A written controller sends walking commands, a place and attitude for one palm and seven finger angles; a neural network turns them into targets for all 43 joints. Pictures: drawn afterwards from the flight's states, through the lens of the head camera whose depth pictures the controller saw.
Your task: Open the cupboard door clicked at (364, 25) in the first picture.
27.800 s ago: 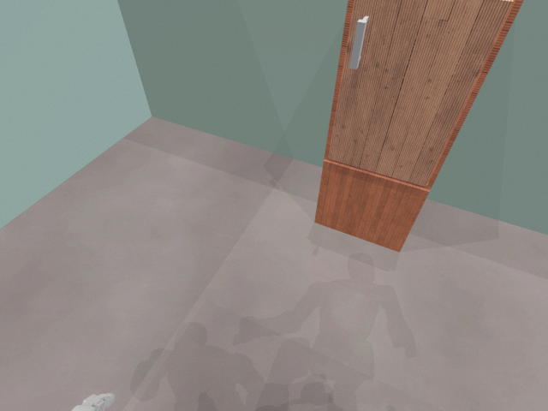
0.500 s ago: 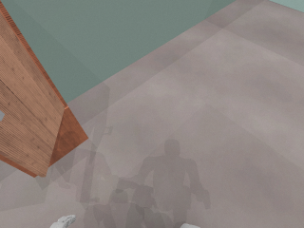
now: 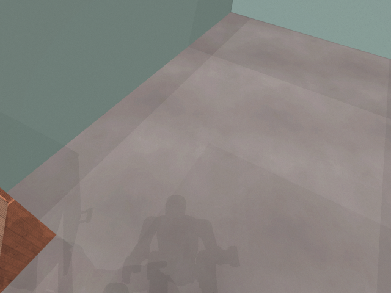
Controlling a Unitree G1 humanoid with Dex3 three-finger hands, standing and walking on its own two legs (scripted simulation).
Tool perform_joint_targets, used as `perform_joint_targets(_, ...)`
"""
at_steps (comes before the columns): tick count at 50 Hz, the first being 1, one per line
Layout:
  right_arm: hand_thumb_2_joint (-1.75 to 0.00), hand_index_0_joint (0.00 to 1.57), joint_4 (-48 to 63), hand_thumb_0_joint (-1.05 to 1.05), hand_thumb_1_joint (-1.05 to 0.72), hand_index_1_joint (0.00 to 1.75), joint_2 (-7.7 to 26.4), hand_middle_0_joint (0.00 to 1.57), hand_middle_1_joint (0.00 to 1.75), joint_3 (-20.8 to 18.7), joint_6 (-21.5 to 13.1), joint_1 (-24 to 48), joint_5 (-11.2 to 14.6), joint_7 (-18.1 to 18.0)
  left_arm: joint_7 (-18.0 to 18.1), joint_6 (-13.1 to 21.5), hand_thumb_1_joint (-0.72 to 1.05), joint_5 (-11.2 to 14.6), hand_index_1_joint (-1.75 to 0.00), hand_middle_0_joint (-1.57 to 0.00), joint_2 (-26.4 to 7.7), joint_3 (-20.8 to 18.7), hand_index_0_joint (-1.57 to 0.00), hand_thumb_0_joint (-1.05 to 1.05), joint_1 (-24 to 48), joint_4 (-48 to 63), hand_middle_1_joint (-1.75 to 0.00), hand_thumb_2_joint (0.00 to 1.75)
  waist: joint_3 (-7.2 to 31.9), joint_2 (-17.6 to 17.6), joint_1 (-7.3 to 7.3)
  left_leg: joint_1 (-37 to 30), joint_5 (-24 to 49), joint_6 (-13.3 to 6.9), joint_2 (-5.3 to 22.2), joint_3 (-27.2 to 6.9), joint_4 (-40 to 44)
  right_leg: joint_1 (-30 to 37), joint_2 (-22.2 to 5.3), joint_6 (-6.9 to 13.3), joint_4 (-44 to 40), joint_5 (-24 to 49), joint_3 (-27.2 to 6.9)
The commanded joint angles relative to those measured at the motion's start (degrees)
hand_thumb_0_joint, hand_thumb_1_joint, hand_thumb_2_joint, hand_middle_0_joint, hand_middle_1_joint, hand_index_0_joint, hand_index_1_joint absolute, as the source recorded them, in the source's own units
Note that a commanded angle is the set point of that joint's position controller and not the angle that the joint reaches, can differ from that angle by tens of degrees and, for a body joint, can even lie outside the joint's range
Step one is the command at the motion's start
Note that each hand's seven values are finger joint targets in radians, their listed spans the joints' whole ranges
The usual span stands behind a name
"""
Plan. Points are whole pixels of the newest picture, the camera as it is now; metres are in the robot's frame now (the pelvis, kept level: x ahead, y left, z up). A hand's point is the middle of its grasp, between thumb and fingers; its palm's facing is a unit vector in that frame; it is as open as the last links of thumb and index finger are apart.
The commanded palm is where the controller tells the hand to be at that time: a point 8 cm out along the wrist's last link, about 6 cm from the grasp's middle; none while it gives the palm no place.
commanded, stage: walk to a spot facing it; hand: left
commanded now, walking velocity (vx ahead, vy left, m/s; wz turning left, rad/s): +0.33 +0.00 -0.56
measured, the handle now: out of the picture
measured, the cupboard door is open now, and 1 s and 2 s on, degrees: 49 49 49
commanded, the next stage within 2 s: turn to face it in 1.16 s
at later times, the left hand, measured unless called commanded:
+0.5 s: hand (187, 206) +0.36 +0.04 -0.15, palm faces -0.28 -0.94 -0.22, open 7.3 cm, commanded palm none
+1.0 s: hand (204, 211) +0.35 -0.01 -0.16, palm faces -0.14 -0.98 -0.15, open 7.3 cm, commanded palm none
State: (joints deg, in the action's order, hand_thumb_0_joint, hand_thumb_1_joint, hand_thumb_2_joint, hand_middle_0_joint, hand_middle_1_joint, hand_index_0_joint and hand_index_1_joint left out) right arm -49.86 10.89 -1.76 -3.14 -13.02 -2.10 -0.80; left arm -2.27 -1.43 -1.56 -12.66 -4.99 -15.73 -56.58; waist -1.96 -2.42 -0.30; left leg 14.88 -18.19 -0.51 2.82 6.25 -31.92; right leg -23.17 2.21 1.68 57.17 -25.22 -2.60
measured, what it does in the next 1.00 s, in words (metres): walks ahead, turning right: right foot, then left foot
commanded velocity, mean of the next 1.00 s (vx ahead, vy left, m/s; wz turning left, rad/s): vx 0.37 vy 0.00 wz -0.14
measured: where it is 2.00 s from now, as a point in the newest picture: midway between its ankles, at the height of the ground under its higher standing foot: (251, 189)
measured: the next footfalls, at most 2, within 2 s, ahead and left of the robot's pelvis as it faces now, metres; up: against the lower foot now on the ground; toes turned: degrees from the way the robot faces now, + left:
right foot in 0.36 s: +0.27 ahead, -0.16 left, +0.00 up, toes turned -19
left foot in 1.00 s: +0.58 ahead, -0.13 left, +0.00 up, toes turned -9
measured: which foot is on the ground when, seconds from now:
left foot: down 0.00-0.34, up 0.36-0.98, down 1.00-1.00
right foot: up 0.00-0.34, down 0.36-1.00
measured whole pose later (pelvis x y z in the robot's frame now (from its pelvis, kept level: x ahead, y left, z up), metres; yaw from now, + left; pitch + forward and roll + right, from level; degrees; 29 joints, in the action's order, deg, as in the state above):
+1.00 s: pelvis +0.46 -0.18 -0.01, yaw -16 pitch +1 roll +0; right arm -57.2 8.9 -1.9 -2.6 -4.3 -1.3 0.1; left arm 1.1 4.1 -0.3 -4.4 -0.8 -31.5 -69.1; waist -2.7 0.2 -1.9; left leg 22.6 -11.8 -6.5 -0.6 9.0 -34.5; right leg 2.2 5.0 3.3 35.9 -23.4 4.8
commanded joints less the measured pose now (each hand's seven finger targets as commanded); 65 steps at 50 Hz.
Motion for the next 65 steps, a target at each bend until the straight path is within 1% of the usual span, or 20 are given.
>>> perform_joint_targets(1, -0.9, 0.2, -0.4, 0.0, -0.9, 0.3, 7.8, 0.2, 0.3, -1.5, -1.1, -10.1, 0.1, -1.1, -1.5, 2.8, 0.9, -0.5, -0.3, -0.2, -2.5, -0.6, -0.2, 0.0, 9.5, 8.3, -0.3, 0.9, -3.8, 11.3, 2.74, -12.8, 14.6, -3.6, 17.4, -12.2, 18.7, -21.6, -7.0, -1.9, 13.6, 8.2, 1.8)
perform_joint_targets(4, -0.9, 0.2, -2.5, 0.0, -0.9, 0.3, 7.4, 0.2, 0.3, -1.1, -1.6, -13.7, 0.2, -1.4, -1.7, 1.9, 0.9, -0.1, -0.3, -0.2, 0.0, 0.4, -0.2, 0.0, 9.7, 8.3, -0.3, 0.9, -0.9, 11.1, 2.37, -16.4, 26.8, -3.0, 15.2, -2.7, 16.5, -21.4, -6.6, -1.9, 10.3, 11.0, 3.8)
perform_joint_targets(11, -0.9, 0.2, -5.8, 0.0, -0.9, 0.3, 7.5, 0.2, 0.3, -1.0, -1.0, -17.1, -0.4, -0.9, -1.8, 1.8, 0.9, 0.1, -0.3, -0.2, 0.5, 1.2, -0.2, 0.0, 18.5, 9.9, -0.3, 0.9, -5.8, 10.8, 3.9, -13.2, 27.0, -3.9, 15.9, 4.5, 18.5, -12.6, -5.5, 0.0, -12.7, 15.1, 9.6)
perform_joint_targets(14, -0.9, 0.2, -6.7, 0.0, -0.9, 0.3, 9.6, 0.2, 0.3, -1.2, -0.6, -16.6, -0.3, -0.9, -1.2, 2.1, 0.9, 0.2, -0.3, -0.2, -1.1, 0.7, -0.2, 0.0, 13.1, 8.2, -0.3, 0.9, -2.3, 9.9, 0.71, -14.6, 47.5, -3.6, 17.2, 6.9, 10.0, -1.4, -1.9, 2.9, -16.3, 10.4, 12.3)
perform_joint_targets(16, -0.9, 0.2, -5.9, 0.0, -0.9, 0.3, 10.6, 0.2, 0.3, -1.3, -0.4, -11.9, 0.5, -0.7, -0.3, 3.3, 0.9, 0.0, -0.3, -0.2, -5.0, -0.8, -0.2, 0.0, -3.8, 3.2, -0.3, 0.9, 6.2, 7.3, -8.08, -7.0, 50.1, -0.4, 14.3, 9.1, -10.1, 22.5, -0.4, 5.4, -22.8, 13.2, 11.4)
perform_joint_targets(17, -0.9, 0.2, -4.9, 0.0, -0.9, 0.3, 7.6, 0.2, 0.3, -0.7, -0.6, -13.4, 1.8, 0.2, 0.6, 3.8, 0.9, -0.4, -0.3, -0.2, -12.1, -2.7, -0.2, 0.0, -11.8, 0.9, -0.3, 0.9, 14.2, -6.0, -11.09, 9.0, 23.3, 2.0, 7.4, 10.8, -29.3, 40.3, -13.7, 9.8, -27.8, 7.9, -6.2)
perform_joint_targets(18, -0.9, 0.2, -3.0, 0.0, -0.9, 0.3, 4.8, 0.2, 0.3, -0.6, -0.5, -12.6, 2.5, -0.2, 1.5, 3.7, 0.9, 0.9, -0.3, -0.2, -16.3, -3.5, -0.2, 0.0, -14.0, 0.2, -0.3, 0.9, 18.3, -15.5, -9.52, 21.8, -16.1, 3.8, -0.8, 3.7, -48.8, 44.6, -27.2, 14.2, -37.9, 14.4, -33.4)
perform_joint_targets(19, -0.9, 0.2, -2.9, 0.0, -0.9, 0.3, 6.3, 0.2, 0.3, -1.1, -0.2, -8.7, 2.1, 0.0, 2.1, 3.5, 0.9, 1.7, -0.3, -0.2, -15.9, -3.2, -0.2, 0.0, -9.9, 0.9, -0.3, 0.9, 11.5, -8.6, -7.96, 26.0, -12.0, 2.2, 2.8, -4.8, -52.6, 38.7, -26.6, 13.7, -40.3, 13.1, -29.6)
perform_joint_targets(21, -0.9, 0.2, -4.3, 0.0, -0.9, 0.3, 4.4, 0.2, 0.3, -1.5, 0.4, -6.4, 1.6, 0.1, 2.5, 3.6, 0.9, 1.5, -0.3, -0.2, -9.3, -0.9, -0.2, 0.0, -0.1, 2.7, -0.3, 0.9, 2.1, -0.6, -2.46, 21.4, -2.0, 2.6, 7.3, -6.0, -47.2, 18.4, -21.8, 10.0, -42.7, 12.0, -17.4)
perform_joint_targets(25, -0.9, 0.2, -8.4, 0.0, -0.9, 0.3, 1.3, 0.2, 0.3, -1.3, 2.7, -13.0, 0.5, 0.6, 2.4, 5.3, 0.9, 0.8, -0.3, -0.2, -4.6, 0.9, -0.2, 0.0, 3.6, 2.0, -0.3, 0.9, -0.3, -3.1, 3.46, 12.9, 4.0, 3.2, 6.7, -4.6, -33.9, 7.0, -14.2, 6.1, -46.7, 16.9, -4.2)
perform_joint_targets(40, -0.9, 0.2, -2.8, 0.0, -0.9, 0.3, 1.9, 0.2, 0.3, -1.5, 2.0, 12.7, 1.5, 2.0, 4.3, 7.3, 0.9, 0.7, -0.3, -0.2, -1.5, 2.3, -0.2, 0.0, -16.3, -7.7, -0.3, 0.9, -4.7, -2.0, -2.76, 29.6, 8.1, 1.6, 1.8, -1.7, -18.4, 32.7, -15.8, 2.7, -43.3, 55.1, -4.4)
perform_joint_targets(45, -0.9, 0.2, -4.8, 0.0, -0.9, 0.3, 1.1, 0.2, 0.3, -0.9, 1.0, 9.4, 1.6, 1.3, 4.7, 7.4, 0.9, 0.5, -0.3, -0.2, -3.0, 2.2, -0.2, 0.0, -17.1, -9.6, -0.3, 0.9, -2.4, -4.0, 0.36, 13.5, 2.3, -2.2, -6.1, 6.0, -7.4, 32.1, -14.0, 1.2, -33.8, 85.7, 0.3)
perform_joint_targets(47, -0.9, 0.2, -8.4, 0.0, -0.9, 0.3, 3.0, 0.2, 0.3, -1.5, 0.5, -2.7, 1.2, 0.2, 4.5, 7.6, 0.9, 0.8, -0.3, -0.2, -3.9, 2.0, -0.2, 0.0, -14.6, -9.2, -0.3, 0.9, 1.8, -4.5, 6.38, -2.6, 7.0, -5.1, -7.2, 5.5, -1.8, 24.9, -12.6, -0.3, -21.3, 85.6, 2.8)
perform_joint_targets(48, -0.9, 0.2, -10.9, 0.0, -0.9, 0.3, 5.7, 0.2, 0.3, -2.5, 0.4, -11.7, 0.7, -0.3, 4.1, 7.7, 0.9, 1.2, -0.3, -0.2, -3.4, 2.0, -0.2, 0.0, -12.3, -8.2, -0.3, 0.9, 6.1, -3.7, 10.73, -18.6, 11.9, -8.4, -1.4, -1.2, -0.3, 12.2, -11.6, -1.2, -8.5, 71.9, 3.7)
perform_joint_targets(49, -0.9, 0.2, -12.0, 0.0, -0.9, 0.3, 11.4, 0.2, 0.3, -3.9, 0.0, -18.7, -0.7, -0.9, 3.4, 7.8, 0.9, 2.3, -0.3, -0.2, -0.1, 2.5, -0.2, 0.0, -13.8, -6.4, -0.3, 0.9, 15.1, 8.9, 11.6, -32.6, 18.2, -17.6, 17.6, -27.5, 2.1, -3.5, -3.8, -2.7, 16.6, 30.3, 6.4)
perform_joint_targets(50, -0.9, 0.2, -11.1, 0.0, -0.9, 0.3, 12.5, 0.2, 0.3, -3.7, 0.4, -19.3, 0.7, -0.9, 3.3, 7.9, 0.9, 2.3, -0.3, -0.2, 0.1, 2.9, -0.2, 0.0, -11.3, -3.9, -0.3, 0.9, 16.6, 9.6, 9.34, -30.7, 20.7, -21.9, 25.0, -40.4, 10.8, -9.4, -0.4, -0.1, 29.8, -2.3, 2.0)
perform_joint_targets(52, -0.9, 0.2, -9.9, 0.0, -0.9, 0.3, 7.2, 0.2, 0.3, -2.8, -0.5, -9.7, 1.0, -0.9, 3.0, 6.7, 0.9, 0.4, -0.3, -0.2, 0.7, 1.9, -0.2, 0.0, -3.9, -2.1, -0.3, 0.9, -3.8, 2.1, 5.22, -11.4, 8.1, -16.7, 20.7, -30.9, 17.8, -18.1, -5.4, 0.0, 28.7, 3.5, -0.1)
perform_joint_targets(55, -0.9, 0.2, -11.0, 0.0, -0.9, 0.3, 1.7, 0.2, 0.3, -0.9, -2.3, -8.5, 0.8, -1.2, 1.6, 4.5, 0.9, -0.6, -0.3, -0.2, 4.7, 2.3, -0.2, 0.0, -6.3, -2.9, -0.3, 0.9, -5.7, 4.3, 0.0, -2.0, 15.8, -9.9, 13.6, -14.1, 20.0, -13.5, -8.4, -1.7, 19.3, 9.4, 0.7)
perform_joint_targets(57, -0.9, 0.2, -11.2, 0.0, -0.9, 0.3, 2.6, 0.2, 0.3, -0.9, -2.7, -8.8, 1.1, -1.0, 1.3, 3.6, 0.9, -0.4, -0.3, -0.2, 5.3, 2.3, -0.2, 0.0, -6.6, -2.4, -0.3, 0.9, -4.3, 6.3, -1.54, -0.2, 22.4, -9.5, 11.3, -7.8, 20.4, -10.8, -9.7, -2.5, 10.3, 11.6, 2.4)
perform_joint_targets(65, -0.9, 0.2, -14.5, 0.0, -0.9, 0.3, 4.3, 0.2, 0.3, -0.3, -1.1, -16.1, 1.0, -1.0, 1.1, 3.9, 0.9, 0.6, -0.3, -0.2, 1.2, 2.3, -0.2, 0.0, 6.4, 1.0, -0.3, 0.9, -7.0, 8.2, 1.4, -2.6, 37.6, -6.8, 9.3, -5.2, 16.4, -0.1, -6.0, -1.3, -18.3, 22.5, 9.3)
